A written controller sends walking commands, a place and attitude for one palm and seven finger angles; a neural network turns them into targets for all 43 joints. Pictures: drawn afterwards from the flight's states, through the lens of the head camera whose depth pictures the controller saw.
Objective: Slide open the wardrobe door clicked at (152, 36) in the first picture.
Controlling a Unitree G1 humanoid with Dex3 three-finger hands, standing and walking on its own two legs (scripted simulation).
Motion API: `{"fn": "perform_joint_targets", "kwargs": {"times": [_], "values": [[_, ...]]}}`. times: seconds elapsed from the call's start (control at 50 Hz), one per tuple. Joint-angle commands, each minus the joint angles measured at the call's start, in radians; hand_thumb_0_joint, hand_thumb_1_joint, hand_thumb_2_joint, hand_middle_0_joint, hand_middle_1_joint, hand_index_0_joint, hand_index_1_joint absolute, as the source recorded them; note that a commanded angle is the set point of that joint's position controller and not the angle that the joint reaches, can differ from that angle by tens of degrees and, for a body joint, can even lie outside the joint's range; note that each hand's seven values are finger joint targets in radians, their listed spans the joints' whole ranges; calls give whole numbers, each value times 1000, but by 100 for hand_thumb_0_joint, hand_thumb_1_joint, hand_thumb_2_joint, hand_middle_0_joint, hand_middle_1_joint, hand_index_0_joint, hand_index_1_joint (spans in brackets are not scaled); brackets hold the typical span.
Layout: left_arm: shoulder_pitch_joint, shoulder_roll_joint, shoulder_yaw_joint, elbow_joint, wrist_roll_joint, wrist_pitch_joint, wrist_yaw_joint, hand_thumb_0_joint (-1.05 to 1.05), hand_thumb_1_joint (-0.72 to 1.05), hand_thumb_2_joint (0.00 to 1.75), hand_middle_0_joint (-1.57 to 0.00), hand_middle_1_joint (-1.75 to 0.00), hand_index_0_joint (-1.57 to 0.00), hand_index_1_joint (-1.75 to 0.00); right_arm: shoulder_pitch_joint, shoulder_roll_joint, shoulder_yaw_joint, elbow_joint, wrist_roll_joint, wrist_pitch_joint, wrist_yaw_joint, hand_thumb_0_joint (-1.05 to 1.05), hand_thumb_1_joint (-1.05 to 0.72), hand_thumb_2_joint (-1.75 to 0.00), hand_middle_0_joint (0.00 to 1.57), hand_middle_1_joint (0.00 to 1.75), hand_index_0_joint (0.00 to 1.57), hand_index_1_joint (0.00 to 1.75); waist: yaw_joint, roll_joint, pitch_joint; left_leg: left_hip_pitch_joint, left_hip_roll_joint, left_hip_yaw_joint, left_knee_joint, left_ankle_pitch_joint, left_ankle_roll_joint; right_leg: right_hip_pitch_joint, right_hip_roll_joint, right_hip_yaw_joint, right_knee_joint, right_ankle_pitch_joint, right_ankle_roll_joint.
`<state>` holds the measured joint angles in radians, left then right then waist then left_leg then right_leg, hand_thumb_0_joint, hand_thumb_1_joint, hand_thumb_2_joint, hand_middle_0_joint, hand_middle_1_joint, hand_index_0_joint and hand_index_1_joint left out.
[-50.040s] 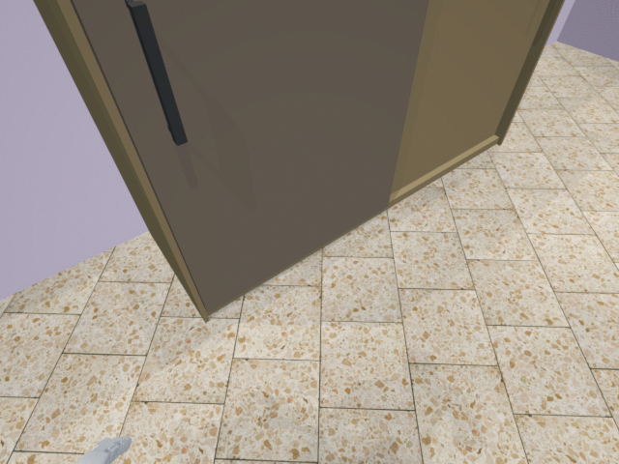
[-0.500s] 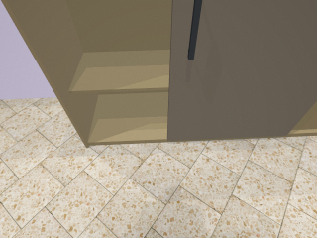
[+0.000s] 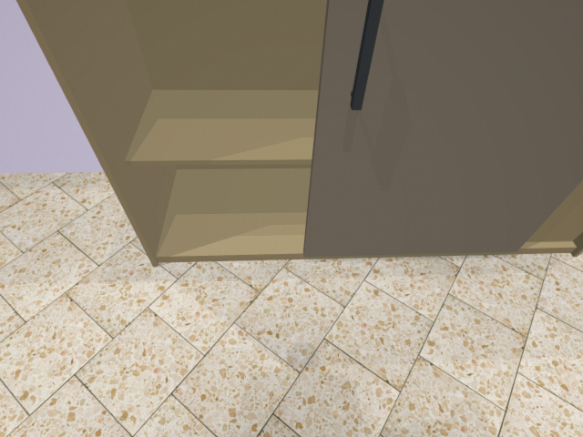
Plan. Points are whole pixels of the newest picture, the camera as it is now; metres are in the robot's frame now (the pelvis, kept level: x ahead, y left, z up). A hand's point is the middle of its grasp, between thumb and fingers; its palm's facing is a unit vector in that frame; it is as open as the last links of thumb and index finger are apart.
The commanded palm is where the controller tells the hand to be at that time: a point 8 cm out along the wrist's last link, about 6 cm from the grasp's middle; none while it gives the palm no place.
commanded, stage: look to check the result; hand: left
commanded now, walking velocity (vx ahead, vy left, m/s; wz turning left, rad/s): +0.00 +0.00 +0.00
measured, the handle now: (364, 47) +0.84 -0.12 +0.13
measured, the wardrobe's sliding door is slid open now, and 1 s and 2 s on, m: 0.59 0.59 0.59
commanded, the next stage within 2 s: stand and wait in 0.48 s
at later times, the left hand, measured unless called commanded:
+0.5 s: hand out of the picture -0.02 +0.19 -0.18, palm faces -0.01 -0.98 -0.18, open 7.3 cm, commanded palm none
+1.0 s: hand out of the picture -0.01 +0.20 -0.18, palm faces -0.03 -0.98 -0.21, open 7.4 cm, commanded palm none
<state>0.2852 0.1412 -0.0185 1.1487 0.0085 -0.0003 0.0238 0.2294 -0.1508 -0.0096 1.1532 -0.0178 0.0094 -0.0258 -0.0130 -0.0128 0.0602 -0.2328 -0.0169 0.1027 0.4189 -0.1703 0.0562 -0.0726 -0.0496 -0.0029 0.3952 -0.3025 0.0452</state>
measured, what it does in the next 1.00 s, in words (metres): stands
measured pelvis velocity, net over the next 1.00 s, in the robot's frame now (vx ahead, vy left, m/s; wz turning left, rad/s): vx -0.01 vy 0.01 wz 0.00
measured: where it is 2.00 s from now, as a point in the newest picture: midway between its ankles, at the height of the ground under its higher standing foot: outside the picture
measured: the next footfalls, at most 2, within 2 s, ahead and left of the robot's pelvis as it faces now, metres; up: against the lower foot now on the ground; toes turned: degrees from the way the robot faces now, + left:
none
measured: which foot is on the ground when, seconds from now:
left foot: down 0.00-1.00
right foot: down 0.00-1.00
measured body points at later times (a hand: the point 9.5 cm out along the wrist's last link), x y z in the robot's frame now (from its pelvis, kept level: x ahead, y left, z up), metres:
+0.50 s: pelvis -0.01 +0.02 +0.00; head +0.01 +0.02 +0.45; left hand -0.02 +0.24 -0.16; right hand +0.00 -0.21 -0.16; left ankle +0.04 +0.08 -0.74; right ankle -0.06 -0.15 -0.74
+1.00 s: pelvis -0.01 +0.01 +0.00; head +0.01 +0.02 +0.45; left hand -0.01 +0.25 -0.16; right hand +0.01 -0.23 -0.15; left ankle +0.04 +0.08 -0.74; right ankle -0.06 -0.15 -0.74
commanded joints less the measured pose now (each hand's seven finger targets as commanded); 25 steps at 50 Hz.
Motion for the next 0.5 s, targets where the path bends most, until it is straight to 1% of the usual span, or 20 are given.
{"fn": "perform_joint_targets", "kwargs": {"times": [0.0, 0.06, 0.12, 0.14, 0.22, 0.24, 0.26, 0.28, 0.3, 0.34, 0.4, 0.44, 0.46, 0.48], "values": [[73, 98, 22, -13, 2, -12, 12, 0, 90, 90, -20, -30, -20, -30, 54, -105, -13, -24, 1, -16, -7, 0, -90, -90, 20, 30, 20, 30, -1, 6, 2, 94, 123, -134, -87, 55, -2, -132, -59, 34, -80, 89, -34], [84, 95, 24, -10, 3, -11, 12, 0, 90, 90, -20, -30, -20, -30, 55, -103, -15, -27, 2, -17, -8, 0, -90, -90, 20, 30, 20, 30, 1, 2, 3, 93, 123, -137, -94, 40, -1, -135, -59, 30, -78, 78, -34], [86, 97, 25, -8, 4, -8, 11, 0, 90, 90, -20, -30, -20, -30, 59, -107, -15, -26, 1, -17, -8, 0, -90, -90, 20, 30, 20, 30, 1, 23, 9, 83, 126, -143, -112, 1, 0, -139, -57, 23, -72, 62, -31], [91, 97, 26, -11, 5, -8, 12, 0, 90, 90, -20, -30, -20, -30, 64, -109, -17, -31, 3, -17, -8, 0, -90, -90, 20, 30, 20, 30, 3, 10, 1, 85, 126, -147, -110, 13, 2, -132, -54, 25, -71, 68, -33], [95, 97, 26, -10, 5, -7, 12, 0, 90, 90, -20, -30, -20, -30, 64, -114, -17, -31, 2, -20, -8, 0, -90, -90, 20, 30, 20, 30, 4, 17, 1, 86, 131, -155, -129, -10, 5, -139, -54, 20, -61, 63, -29], [95, 101, 27, -9, 7, -7, 12, 0, 90, 90, -20, -30, -20, -30, 66, -118, -19, -33, 3, -19, -8, 0, -90, -90, 20, 30, 20, 30, 4, 4, 1, 82, 131, -158, -129, -12, 5, -135, -52, 19, -60, 61, -29], [97, 98, 26, -8, 6, -6, 12, 0, 90, 90, -20, -30, -20, -30, 62, -116, -19, -32, 2, -20, -8, 0, -90, -90, 20, 30, 20, 30, 5, 18, 2, 83, 132, -159, -135, -21, 5, -139, -54, 19, -59, 58, -30], [95, 101, 27, -10, 7, -6, 12, 0, 90, 90, -20, -30, -20, -30, 64, -116, -19, -32, 2, -20, -7, 0, -90, -90, 20, 30, 20, 30, 4, 10, 0, 83, 133, -161, -138, -23, 5, -138, -53, 18, -56, 60, -29], [96, 102, 27, -9, 7, -6, 12, 0, 90, 90, -20, -30, -20, -30, 64, -119, -20, -32, 2, -21, -7, 0, -90, -90, 20, 30, 20, 30, 4, 24, -1, 79, 133, -162, -143, -32, 6, -137, -54, 18, -56, 57, -29], [98, 107, 28, -12, 8, -7, 12, 0, 90, 90, -20, -30, -20, -30, 65, -122, -22, -37, 4, -20, -6, 0, -90, -90, 20, 30, 20, 30, 7, 6, 4, 73, 131, -162, -141, -32, 6, -134, -53, 17, -60, 59, -30], [91, 110, 27, -12, 7, -9, 12, 0, 90, 90, -20, -30, -20, -30, 62, -123, -22, -35, 3, -21, -5, 0, -90, -90, 20, 30, 20, 30, 3, -3, 1, 84, 129, -159, -138, -18, 5, -139, -57, 22, -64, 66, -29], [94, 116, 27, -13, 8, -9, 12, 0, 90, 90, -20, -30, -20, -30, 58, -130, -24, -37, 5, -20, -4, 0, -90, -90, 20, 30, 20, 30, 5, -2, 1, 85, 128, -158, -137, -28, 5, -144, -57, 23, -68, 57, -31], [87, 116, 27, -13, 8, -9, 12, 0, 90, 90, -20, -30, -20, -30, 58, -127, -24, -37, 3, -19, -3, 0, -90, -90, 20, 30, 20, 30, 2, 5, 7, 79, 127, -157, -141, -40, 3, -145, -58, 21, -69, 52, -30], [88, 117, 27, -14, 8, -9, 11, 0, 90, 90, -20, -30, -20, -30, 55, -129, -24, -38, 3, -19, -3, 0, -90, -90, 20, 30, 20, 30, 3, 11, -2, 85, 126, -159, -142, -39, 3, -145, -58, 23, -67, 54, -32]]}}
